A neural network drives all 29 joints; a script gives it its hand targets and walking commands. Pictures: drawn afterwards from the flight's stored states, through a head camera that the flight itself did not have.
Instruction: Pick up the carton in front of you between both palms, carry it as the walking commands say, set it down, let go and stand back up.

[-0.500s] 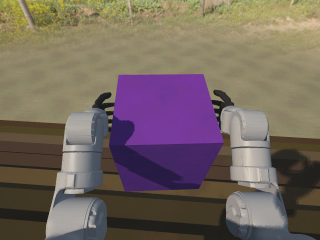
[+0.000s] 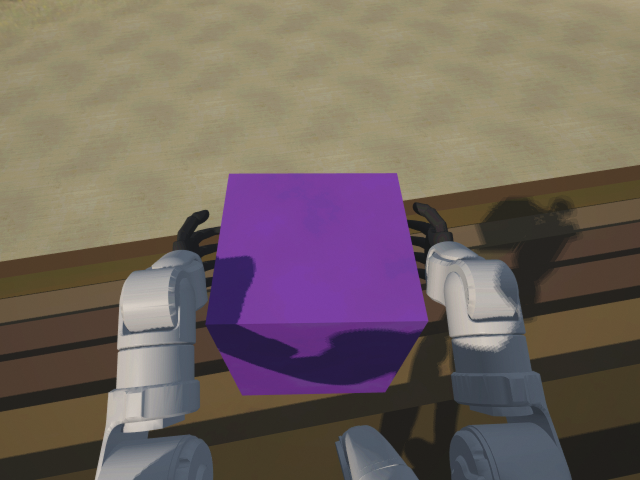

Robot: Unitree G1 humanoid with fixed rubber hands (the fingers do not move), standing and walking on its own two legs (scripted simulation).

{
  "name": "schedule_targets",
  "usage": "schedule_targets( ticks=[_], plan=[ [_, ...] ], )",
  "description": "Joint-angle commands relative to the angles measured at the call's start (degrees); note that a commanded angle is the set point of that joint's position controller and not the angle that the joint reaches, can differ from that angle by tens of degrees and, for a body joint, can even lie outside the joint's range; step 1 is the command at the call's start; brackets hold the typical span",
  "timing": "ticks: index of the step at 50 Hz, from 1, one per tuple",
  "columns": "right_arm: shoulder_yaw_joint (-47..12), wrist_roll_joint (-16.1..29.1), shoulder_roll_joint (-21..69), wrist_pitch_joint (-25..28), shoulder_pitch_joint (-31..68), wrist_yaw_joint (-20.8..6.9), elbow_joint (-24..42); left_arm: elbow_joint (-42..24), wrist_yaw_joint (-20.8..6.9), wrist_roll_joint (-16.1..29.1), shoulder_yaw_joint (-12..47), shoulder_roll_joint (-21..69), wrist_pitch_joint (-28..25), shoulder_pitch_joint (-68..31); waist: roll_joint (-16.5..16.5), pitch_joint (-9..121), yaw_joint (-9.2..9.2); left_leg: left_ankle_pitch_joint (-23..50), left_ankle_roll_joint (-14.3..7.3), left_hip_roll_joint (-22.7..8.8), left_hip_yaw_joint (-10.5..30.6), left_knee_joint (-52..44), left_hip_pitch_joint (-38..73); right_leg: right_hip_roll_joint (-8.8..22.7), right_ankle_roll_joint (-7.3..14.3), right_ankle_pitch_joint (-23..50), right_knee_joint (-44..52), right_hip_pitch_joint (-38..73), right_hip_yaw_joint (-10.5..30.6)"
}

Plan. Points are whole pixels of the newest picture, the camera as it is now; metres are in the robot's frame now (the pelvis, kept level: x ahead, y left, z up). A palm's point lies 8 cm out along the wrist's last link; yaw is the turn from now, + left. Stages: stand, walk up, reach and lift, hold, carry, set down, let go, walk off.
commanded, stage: carry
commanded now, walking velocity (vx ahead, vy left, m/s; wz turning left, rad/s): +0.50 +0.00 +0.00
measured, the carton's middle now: (313, 292) +0.36 -0.04 +0.01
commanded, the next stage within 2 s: none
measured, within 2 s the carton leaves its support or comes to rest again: neither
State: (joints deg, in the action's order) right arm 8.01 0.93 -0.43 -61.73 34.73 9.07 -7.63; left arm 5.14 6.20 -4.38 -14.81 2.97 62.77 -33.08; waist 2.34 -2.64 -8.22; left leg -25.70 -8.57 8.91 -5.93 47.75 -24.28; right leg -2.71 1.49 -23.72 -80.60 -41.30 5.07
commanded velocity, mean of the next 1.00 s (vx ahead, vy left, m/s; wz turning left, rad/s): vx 0.50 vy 0.00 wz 0.00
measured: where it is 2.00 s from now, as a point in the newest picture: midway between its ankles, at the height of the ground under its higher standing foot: (300, 251)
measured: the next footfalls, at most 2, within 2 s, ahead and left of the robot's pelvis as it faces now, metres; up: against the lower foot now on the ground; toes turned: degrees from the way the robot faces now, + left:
right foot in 0.20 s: +0.33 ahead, -0.10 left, -0.16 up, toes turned +0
left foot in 0.58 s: +0.60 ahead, +0.02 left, -0.33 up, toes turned +1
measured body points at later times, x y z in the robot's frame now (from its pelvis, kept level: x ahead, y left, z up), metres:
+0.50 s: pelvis +0.40 -0.05 -0.22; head +0.43 -0.06 +0.23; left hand +0.73 +0.14 -0.15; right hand +0.77 -0.16 -0.16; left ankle +0.55 +0.06 -0.90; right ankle +0.29 -0.10 -0.85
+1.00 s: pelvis +0.83 -0.06 -0.49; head +0.83 -0.06 -0.04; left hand +1.17 +0.10 -0.40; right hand +1.20 -0.20 -0.39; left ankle +0.72 +0.05 -1.01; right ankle +0.88 -0.11 -1.17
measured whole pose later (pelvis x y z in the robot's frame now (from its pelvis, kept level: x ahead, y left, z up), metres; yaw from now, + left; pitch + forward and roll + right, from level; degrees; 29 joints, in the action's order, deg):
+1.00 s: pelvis +0.83 -0.06 -0.49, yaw -1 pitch +0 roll -1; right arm 10.5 1.6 -2.3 -59.0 36.1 7.8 -16.3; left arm 11.0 9.7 -2.3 -7.8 1.4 60.0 -31.0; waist 0.9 1.1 3.6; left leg -30.6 -1.5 3.6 2.5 99.7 -32.4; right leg -6.5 8.4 -10.4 -50.1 -29.8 -5.9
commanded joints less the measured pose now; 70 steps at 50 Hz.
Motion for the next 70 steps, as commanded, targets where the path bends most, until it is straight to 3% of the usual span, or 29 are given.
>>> schedule_targets(
  ticks=[1,3,6,8,9,11,13,17,20,24,27,28,30,34,35,38,41,44,45,46,47,49,52,58,61,62,64,67,70],
  plan=[
    [-43.8,31.6,70.6,2.2,48.4,-16.1,8.9,-5.7,-11.4,15.3,34.5,51.4,-3.5,-36.7,-5.3,29.1,1.68,43.5,-4.6,-15.2,26.6,0.4,16.4,-0.5,-0.5,26.4,17.9,3.7,-6.0],
    [-43.9,31.8,70.7,3.0,46.9,-16.3,7.7,-4.9,-11.3,15.3,34.1,51.6,-4.4,-35.2,-5.0,27.7,0.22,18.0,-2.1,-8.5,18.1,10.6,11.7,-1.0,0.0,47.7,35.1,8.8,-6.6],
    [-41.2,30.9,70.3,3.4,41.8,-16.2,5.8,-11.7,-10.2,17.3,38.1,49.9,-4.4,-40.1,4.9,26.7,1.84,22.3,-1.0,-7.0,11.1,17.2,4.6,-2.3,0.1,52.0,48.9,29.1,-11.1],
    [-38.7,27.6,68.5,3.1,35.5,-16.1,1.0,-10.6,-9.9,17.9,39.1,49.3,-3.7,-38.4,4.9,30.9,13.07,33.3,3.5,-9.6,5.7,38.7,-8.5,-0.6,3.7,52.8,44.8,50.9,-10.6],
    [-36.8,25.8,66.7,2.6,34.1,-16.0,-0.5,-9.4,-9.8,17.8,38.9,47.7,-3.3,-35.6,-6.6,28.4,20.59,9.1,6.8,-5.5,2.3,59.7,-17.8,5.1,8.2,51.1,48.9,55.6,-5.5],
    [-32.6,22.1,62.2,0.6,29.5,-15.4,-0.9,-7.2,-10.1,20.8,40.8,48.4,-2.6,-36.1,-8.8,32.6,11.33,-11.9,8.0,-5.1,12.0,59.7,-35.8,20.0,15.0,53.6,36.3,64.9,21.6],
    [-29.4,18.0,57.9,0.3,32.7,-14.2,3.9,-10.0,-11.0,26.3,44.2,55.4,-2.8,-42.1,0.3,31.5,13.84,0.1,7.4,-8.8,15.2,43.7,-32.2,20.6,18.0,27.3,41.6,49.9,32.1],
    [-27.0,13.0,57.4,1.8,28.1,-14.0,0.4,-7.5,-12.6,32.4,47.6,61.2,-3.7,-47.7,-5.1,29.6,11.90,7.4,7.7,-9.1,11.1,24.8,-20.9,18.5,16.9,41.7,40.2,33.2,27.0],
    [-29.3,13.2,59.7,3.6,33.8,-13.5,5.7,-7.7,-13.6,35.4,48.1,66.9,-4.8,-48.3,-1.2,31.1,15.19,33.6,6.1,-7.5,7.8,7.0,-23.3,4.9,8.5,28.8,26.4,38.4,13.6],
    [-31.9,12.7,58.7,4.9,33.0,-12.5,8.2,-5.4,-14.6,35.1,47.3,65.9,-6.4,-43.6,-7.7,27.1,15.17,47.7,6.3,-3.3,-0.9,-10.8,3.4,1.8,8.2,22.8,20.8,20.9,3.9],
    [-32.7,12.4,56.3,4.1,30.3,-12.0,7.4,0.2,-14.3,32.2,45.1,63.4,-6.3,-38.3,-4.7,29.7,0.16,49.2,0.2,-5.9,0.4,-13.2,31.2,3.2,2.1,32.1,-9.3,5.0,-5.9],
    [-34.1,13.8,56.0,4.0,32.0,-12.5,9.3,-1.2,-13.9,31.0,44.3,62.9,-6.1,-38.5,6.8,26.1,-5.55,47.1,-5.1,-11.8,7.8,-18.1,39.4,-2.0,0.0,-1.3,-27.7,-7.7,-7.6],
    [-35.3,15.8,56.4,2.7,30.4,-12.5,5.9,-0.7,-12.8,27.7,40.4,57.0,-4.4,-35.1,2.5,29.1,3.45,54.5,-7.0,-23.2,30.1,-4.6,45.2,0.7,0.1,-11.6,-21.5,-21.9,1.3],
    [-38.4,23.7,60.8,2.1,34.5,-14.4,2.0,4.7,-10.9,18.1,33.1,50.3,-2.8,-29.3,-2.4,27.5,5.12,33.9,-10.9,-24.4,38.2,-10.4,19.8,4.5,-2.7,3.9,5.5,-10.3,2.4],
    [-38.5,24.8,62.5,2.4,38.8,-15.1,1.5,3.5,-11.2,17.9,33.6,51.6,-3.3,-33.4,-0.7,25.3,4.97,44.5,-10.5,-24.2,37.3,-7.4,13.9,3.9,-2.7,6.2,8.5,-6.4,0.5],
    [-41.0,29.9,69.1,3.7,47.0,-16.3,4.3,1.2,-11.9,19.1,33.7,54.6,-4.9,-35.9,-8.7,21.8,2.13,16.3,-3.1,-13.2,25.4,6.4,7.1,2.3,-0.7,40.0,26.8,-2.3,-3.4],
    [-38.6,30.9,69.2,4.0,43.9,-16.4,2.3,-4.5,-10.5,20.3,35.8,53.9,-5.3,-40.0,3.4,24.0,2.95,14.2,-1.1,-9.0,11.7,9.5,-2.4,-1.0,0.5,51.5,43.5,22.9,-9.3],
    [-36.0,28.4,67.9,4.3,38.7,-15.7,0.9,-9.3,-9.5,22.5,38.6,52.4,-5.2,-40.0,1.2,33.5,20.31,37.5,5.2,-11.2,1.7,46.2,-9.2,0.3,5.2,48.3,43.4,51.3,-11.7],
    [-34.7,26.5,67.7,3.7,36.7,-15.5,-0.3,-8.4,-9.4,22.5,38.5,50.8,-4.8,-38.6,-13.2,29.1,23.86,1.2,8.5,-4.7,1.2,63.7,-20.8,6.1,8.4,43.9,49.8,57.0,-4.2],
    [-31.7,23.8,64.7,2.8,34.2,-15.0,-1.9,-5.0,-9.7,22.7,38.7,51.3,-4.2,-36.8,-15.2,27.2,18.35,-16.1,9.1,-1.3,4.1,68.0,-32.8,13.2,9.5,64.8,39.9,62.0,9.0],
    [-28.0,19.5,60.4,1.7,28.4,-14.1,-4.5,-3.5,-10.0,24.1,39.4,52.1,-3.4,-36.0,-6.7,30.4,11.79,-5.9,7.3,-5.1,11.7,56.6,-37.0,17.8,10.4,55.2,37.8,64.0,21.9],
    [-26.2,16.2,58.1,1.3,28.7,-13.4,-2.3,-5.5,-11.3,28.3,42.9,57.6,-4.5,-42.7,-1.9,31.7,13.01,2.2,8.3,-9.1,14.8,41.6,-29.8,21.1,16.0,28.8,43.0,46.2,33.8],
    [-26.2,12.9,59.3,2.7,30.1,-13.8,-4.2,-5.9,-12.9,32.8,46.1,63.1,-5.2,-50.0,-3.6,25.5,12.28,3.9,7.5,-9.1,10.2,24.6,-25.6,15.0,13.5,48.3,38.5,35.4,22.8],
    [-29.2,12.7,58.5,5.6,33.5,-13.1,5.9,-5.3,-14.0,35.7,47.4,67.6,-7.2,-46.2,-2.6,28.7,15.38,44.2,6.3,-6.3,2.8,-5.1,-10.0,3.7,10.0,15.4,23.8,28.3,11.0],
    [-31.8,13.7,58.0,5.4,34.5,-12.5,8.7,-4.7,-13.9,35.2,47.1,65.6,-7.6,-44.7,-9.6,30.7,7.94,55.7,3.8,-4.2,-1.6,-6.1,22.5,4.2,6.4,21.5,8.7,11.0,-2.3],
    [-32.3,14.0,56.8,5.1,32.6,-12.5,9.0,-2.8,-13.8,33.8,46.3,64.6,-7.3,-41.3,-7.1,30.9,2.57,51.2,1.1,-5.6,0.5,-9.4,30.4,4.7,3.8,29.2,-1.5,5.9,-4.7],
    [-32.8,14.7,54.3,4.1,30.7,-12.9,7.2,-1.8,-13.0,30.7,42.9,61.5,-5.7,-39.0,12.1,25.0,-3.60,57.6,-5.9,-16.8,16.8,-13.0,44.2,-4.6,-1.7,-17.8,-30.3,-16.6,-7.4],
    [-36.7,19.7,58.6,2.9,30.9,-13.4,1.9,2.1,-11.0,22.0,34.6,54.4,-3.4,-31.4,-1.2,29.9,3.16,40.0,-11.6,-25.8,41.3,-4.9,38.4,2.9,-0.5,-3.0,-7.9,-22.3,6.6],
    [-40.8,27.4,63.3,3.4,44.2,-14.6,6.5,-0.3,-10.9,18.9,33.4,51.0,-3.7,-35.7,-5.4,24.9,2.86,52.7,-7.1,-19.6,37.2,-1.6,21.4,3.1,-3.1,6.1,12.4,-13.6,-0.8]
  ],
)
